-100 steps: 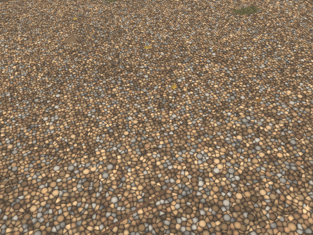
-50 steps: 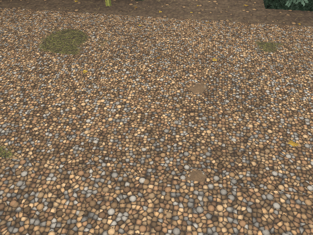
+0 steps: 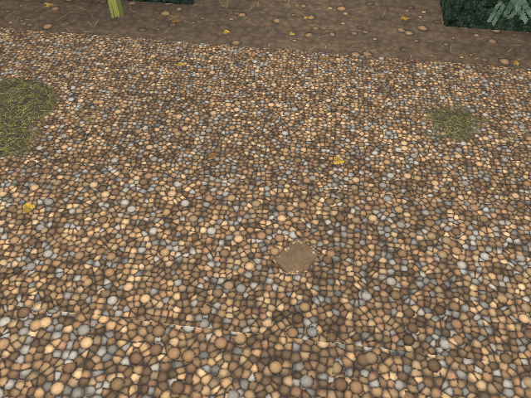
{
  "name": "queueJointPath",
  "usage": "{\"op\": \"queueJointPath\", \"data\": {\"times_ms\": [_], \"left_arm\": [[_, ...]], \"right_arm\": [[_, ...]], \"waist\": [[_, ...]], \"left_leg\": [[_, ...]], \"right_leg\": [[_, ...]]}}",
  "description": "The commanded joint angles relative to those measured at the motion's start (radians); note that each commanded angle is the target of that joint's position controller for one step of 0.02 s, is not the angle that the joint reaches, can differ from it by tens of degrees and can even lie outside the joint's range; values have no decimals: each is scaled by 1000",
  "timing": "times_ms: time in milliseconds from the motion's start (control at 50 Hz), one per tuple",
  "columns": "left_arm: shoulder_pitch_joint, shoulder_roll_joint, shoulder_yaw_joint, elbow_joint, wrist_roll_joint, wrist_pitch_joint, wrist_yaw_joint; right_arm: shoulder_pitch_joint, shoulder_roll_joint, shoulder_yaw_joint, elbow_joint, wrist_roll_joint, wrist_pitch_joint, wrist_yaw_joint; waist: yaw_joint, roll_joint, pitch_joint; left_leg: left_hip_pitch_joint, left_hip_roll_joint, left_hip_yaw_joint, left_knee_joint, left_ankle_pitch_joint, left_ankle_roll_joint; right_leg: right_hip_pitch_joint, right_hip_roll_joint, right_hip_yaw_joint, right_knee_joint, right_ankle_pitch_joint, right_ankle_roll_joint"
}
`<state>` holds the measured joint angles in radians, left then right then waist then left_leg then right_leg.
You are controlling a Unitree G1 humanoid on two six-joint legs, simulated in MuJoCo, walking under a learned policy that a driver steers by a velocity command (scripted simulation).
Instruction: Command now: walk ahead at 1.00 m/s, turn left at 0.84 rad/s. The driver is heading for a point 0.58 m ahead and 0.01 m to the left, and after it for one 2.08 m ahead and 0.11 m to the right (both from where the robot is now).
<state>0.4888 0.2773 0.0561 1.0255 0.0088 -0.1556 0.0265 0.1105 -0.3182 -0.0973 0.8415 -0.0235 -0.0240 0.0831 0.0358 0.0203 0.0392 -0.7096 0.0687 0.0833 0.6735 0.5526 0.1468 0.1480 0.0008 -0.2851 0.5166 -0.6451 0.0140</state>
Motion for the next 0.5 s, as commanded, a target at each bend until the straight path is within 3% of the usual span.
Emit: {"op": "queueJointPath", "data": {"times_ms": [20, 60, 80, 100, 120, 140, 160, 180, 200, 220, 240, 260, 280, 300, 320, 340, 360, 380, 400, 420, 440, 460, 480, 500], "left_arm": [[-117, 76, -5, -70, 11, -1, 9], [-73, 124, -4, -49, 4, 29, 21], [-67, 134, -2, -50, 8, 46, 29], [-141, 123, 11, -67, 13, 70, 33], [-307, 82, 15, -97, 13, 95, 27], [-225, 13, -10, -215, 26, 65, 23], [-192, 39, -28, -256, 27, 47, 8], [-199, 75, -28, -233, 38, 43, 2], [-315, 83, -17, -243, 56, 41, -3], [-221, 46, -26, -281, 51, 54, -19], [-284, 108, -14, -258, 67, 78, -22], [-354, 92, -16, -285, 51, 97, -26], [-381, 54, -27, -280, 45, 103, -33], [-402, 44, -30, -298, 31, 95, -38], [-406, 19, -38, -284, 20, 90, -47], [-452, 24, -39, -276, 5, 93, -55], [-458, 30, -34, -287, -3, 100, -57], [-433, 39, -27, -265, 2, 99, -57], [-201, 54, -4, -179, 5, 94, -60], [126, 101, 24, -72, 8, 93, -54], [452, 179, 66, 24, 1, 102, -52], [373, 197, 62, 30, -21, 123, -57], [154, 197, 44, -37, -15, 118, -55], [137, 67, -20, -94, 96, 23, -90]], "right_arm": [[130, 7, 13, 33, -11, 16, -7], [206, -32, 6, 41, -46, 32, -41], [341, -60, -7, 91, -47, 40, -55], [508, -115, -34, 142, -55, 34, -64], [614, -167, -52, 174, -28, 20, -75], [569, -275, -50, 202, -22, 11, -76], [628, -233, -35, 189, -13, -6, -80], [580, -165, -27, 181, -11, 2, -80], [518, -63, 15, 172, 6, -6, -80], [376, -195, -14, 132, 1, -20, -118], [330, -127, 1, 116, -5, -45, -121], [316, -83, 21, 115, -8, -61, -116], [293, -92, 20, 107, -9, -71, -114], [263, -86, 23, 96, 2, -86, -119], [270, -81, 25, 102, 16, -94, -112], [319, -92, 22, 111, 28, -98, -98], [322, -125, 14, 113, 26, -101, -88], [337, -104, 18, 132, 32, -99, -85], [299, -100, 18, 128, 20, -98, -88], [198, -142, 9, 111, 24, -88, -95], [20, -182, -8, 83, 44, -86, -103], [62, -66, 8, 43, 25, -90, -98], [209, 5, 44, -45, 22, -102, -96], [176, -14, 75, -29, -122, -78, 19]], "waist": [[-115, -27, 56], [-150, -55, 20], [-197, -45, -24], [-294, -13, -4], [-404, 95, 71], [-183, 263, 71], [-187, 136, -102], [-171, -41, -119], [-136, -185, -48], [-7, 93, -68], [-4, -76, 51], [10, -141, 111], [23, -164, 130], [31, -128, 155], [14, -71, 125], [-38, -50, 125], [-50, -12, 133], [-48, -51, 147], [48, -45, 35], [216, 22, -93], [444, -54, -176], [318, -428, -163], [76, -410, -174], [137, 174, -144]], "left_leg": [[451, -99, 151, -25, 92, 27], [572, -124, 181, -81, -78, 40], [650, -114, 139, -157, -122, 55], [749, -34, -9, -308, -136, 149], [850, 6, -71, -458, -82, 205], [1107, 73, -141, -1, 589, 123], [1361, 151, -365, 2, 368, 201], [1259, 172, -496, -131, -97, 239], [1070, 91, -454, -212, -227, 141], [871, 282, -708, -278, -440, 273], [648, 289, -722, -306, -451, 277], [432, 247, -656, -354, -512, 261], [314, 186, -578, -391, -532, 229], [233, 138, -464, -394, -490, 179], [188, 71, -348, -413, -466, 131], [214, 44, -276, -482, -396, 90], [245, 52, -233, -518, -295, 66], [335, 24, -144, -437, 29, 21], [399, 37, -60, -217, 370, -27], [358, 41, -30, 98, 464, -74], [233, -67, 40, 653, 117, -134], [32, -276, 12, 1126, -1067, -184], [-159, -224, -117, 1073, -1116, -168], [-231, -148, -407, 955, -969, -208]], "right_leg": [[-336, -144, -59, 93, 802, -46], [-258, -190, -37, 434, 1118, -43], [-211, -202, 0, 660, 1214, -41], [-312, -147, 46, 1123, 924, -30], [-532, 6, 42, 1539, 235, -40], [-973, 13, 169, 1515, -77, -45], [-1188, -48, 290, 1325, 37, -62], [-1194, -80, 304, 1258, 118, -71], [-1127, -83, 288, 1172, 224, -90], [-1099, -114, 368, 994, 243, -28], [-1032, -189, 408, 884, 238, 18], [-919, -196, 401, 762, 277, 43], [-827, -199, 366, 639, 363, 44], [-723, -208, 354, 458, 526, 10], [-571, -164, 274, 371, 621, -24], [-502, -121, 194, 316, 634, -60], [-423, -86, 189, 288, 639, -88], [-395, -36, 154, 273, 651, -123], [-233, 41, 133, 364, 781, -168], [-8, 76, 167, 387, 727, -194], [204, 29, 232, 264, 811, -261], [230, -133, 544, 76, 1069, -355], [208, -289, 920, -88, 1129, -474], [174, -310, 1003, 29, 726, -448]]}}
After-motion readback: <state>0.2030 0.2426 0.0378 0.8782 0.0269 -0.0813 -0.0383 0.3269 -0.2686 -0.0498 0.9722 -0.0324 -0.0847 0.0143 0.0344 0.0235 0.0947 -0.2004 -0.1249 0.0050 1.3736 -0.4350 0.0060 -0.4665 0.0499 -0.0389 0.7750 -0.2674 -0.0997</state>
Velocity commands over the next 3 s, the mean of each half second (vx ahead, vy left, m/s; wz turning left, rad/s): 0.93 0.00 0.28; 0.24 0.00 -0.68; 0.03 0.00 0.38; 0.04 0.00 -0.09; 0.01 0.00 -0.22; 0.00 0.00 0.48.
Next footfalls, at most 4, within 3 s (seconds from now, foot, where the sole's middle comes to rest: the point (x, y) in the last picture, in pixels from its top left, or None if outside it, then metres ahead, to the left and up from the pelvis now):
0.12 left None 0.24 0.03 -0.90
0.44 right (304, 362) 0.64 -0.06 -0.90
0.86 left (241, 296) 0.93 0.14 -1.07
1.12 right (319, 301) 0.93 -0.13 -1.07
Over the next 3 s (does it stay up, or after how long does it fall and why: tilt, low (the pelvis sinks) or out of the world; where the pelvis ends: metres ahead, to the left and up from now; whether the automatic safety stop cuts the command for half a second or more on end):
stays up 1.13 0.04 -0.29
